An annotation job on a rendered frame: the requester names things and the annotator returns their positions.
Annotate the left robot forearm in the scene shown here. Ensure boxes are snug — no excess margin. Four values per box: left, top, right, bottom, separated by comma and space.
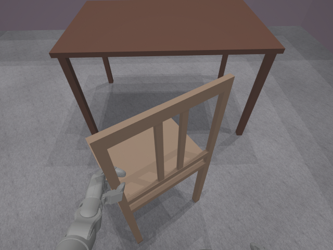
55, 197, 103, 250

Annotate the table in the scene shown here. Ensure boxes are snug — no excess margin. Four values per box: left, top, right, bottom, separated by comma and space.
49, 0, 285, 135

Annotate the chair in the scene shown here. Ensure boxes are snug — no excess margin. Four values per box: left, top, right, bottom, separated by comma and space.
85, 73, 235, 244

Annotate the robot left hand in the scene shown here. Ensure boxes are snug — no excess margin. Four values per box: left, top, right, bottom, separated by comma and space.
85, 166, 126, 205

